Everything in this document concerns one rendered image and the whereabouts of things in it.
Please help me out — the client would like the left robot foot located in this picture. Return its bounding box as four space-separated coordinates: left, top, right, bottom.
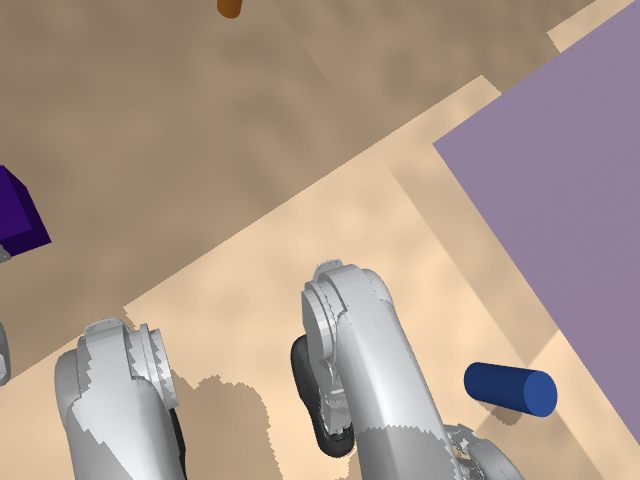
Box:
169 408 187 480

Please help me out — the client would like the right robot foot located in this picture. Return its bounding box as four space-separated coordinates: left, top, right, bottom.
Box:
290 334 355 458

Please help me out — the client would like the right robot hand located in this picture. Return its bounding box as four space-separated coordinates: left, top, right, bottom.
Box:
443 423 525 480

